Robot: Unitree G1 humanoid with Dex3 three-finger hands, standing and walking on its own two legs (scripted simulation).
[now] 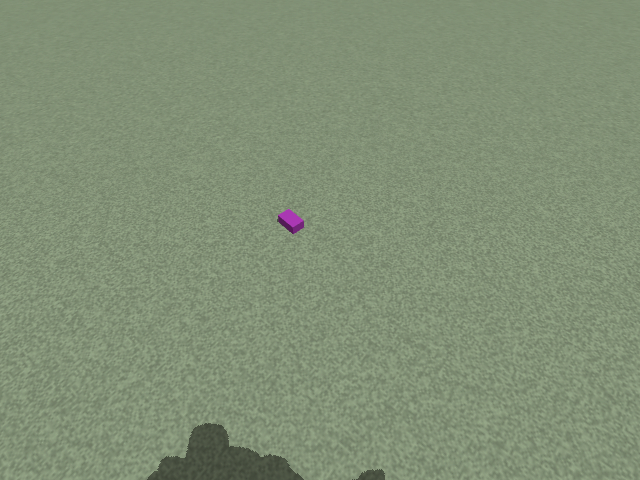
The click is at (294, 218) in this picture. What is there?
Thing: flat box
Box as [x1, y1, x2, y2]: [278, 209, 303, 233]
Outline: 287,209 278,215 278,219 280,223 292,233 294,233 303,227 303,220 289,209
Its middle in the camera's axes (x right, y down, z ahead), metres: -0.13 -0.08 +1.74
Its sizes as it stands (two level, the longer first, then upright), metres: 0.103 0.063 0.043
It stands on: the floor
